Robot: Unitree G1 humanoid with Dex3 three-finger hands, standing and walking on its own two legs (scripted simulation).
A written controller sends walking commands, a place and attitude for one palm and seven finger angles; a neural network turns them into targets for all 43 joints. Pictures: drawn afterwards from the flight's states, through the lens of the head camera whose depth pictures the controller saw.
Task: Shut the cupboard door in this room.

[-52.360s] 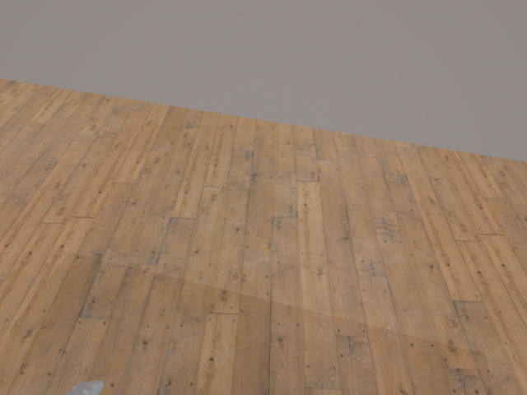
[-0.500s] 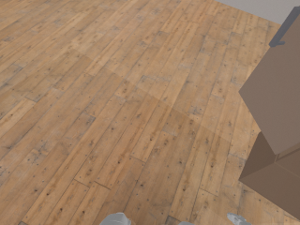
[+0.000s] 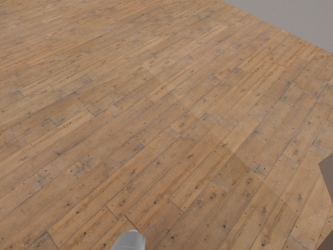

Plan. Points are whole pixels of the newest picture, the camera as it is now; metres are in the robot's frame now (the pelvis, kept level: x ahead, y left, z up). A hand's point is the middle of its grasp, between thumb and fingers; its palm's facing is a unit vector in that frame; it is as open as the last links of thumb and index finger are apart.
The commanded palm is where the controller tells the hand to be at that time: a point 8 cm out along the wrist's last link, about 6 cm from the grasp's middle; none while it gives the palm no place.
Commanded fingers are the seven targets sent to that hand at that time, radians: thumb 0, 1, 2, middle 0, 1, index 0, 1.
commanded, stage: walk to a spot facing it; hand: left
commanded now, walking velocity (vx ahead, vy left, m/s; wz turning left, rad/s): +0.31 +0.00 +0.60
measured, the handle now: out of the picture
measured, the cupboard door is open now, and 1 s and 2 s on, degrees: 47 47 47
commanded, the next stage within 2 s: turn to face it in 0.96 s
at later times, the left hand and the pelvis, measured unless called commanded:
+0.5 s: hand (88, 200) +0.26 +0.25 -0.14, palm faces +0.20 -0.95 -0.22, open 7.4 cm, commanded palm none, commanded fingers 0.00 0.90 0.90 -0.20 -0.30 -0.20 -0.30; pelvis +0.18 +0.03 +0.00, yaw +13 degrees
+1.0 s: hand (94, 211) +0.25 +0.24 -0.19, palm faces +0.53 -0.81 -0.23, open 7.3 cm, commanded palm none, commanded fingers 0.00 0.90 0.90 -0.20 -0.30 -0.20 -0.30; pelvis +0.36 +0.07 -0.02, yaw +32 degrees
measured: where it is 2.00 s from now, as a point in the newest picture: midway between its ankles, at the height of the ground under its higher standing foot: (149, 203)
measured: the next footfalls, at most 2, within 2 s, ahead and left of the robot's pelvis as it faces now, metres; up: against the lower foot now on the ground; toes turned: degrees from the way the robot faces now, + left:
left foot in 0.14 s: +0.16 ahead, +0.13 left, +0.00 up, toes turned +12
right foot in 0.58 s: +0.38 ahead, -0.07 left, +0.00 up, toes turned +10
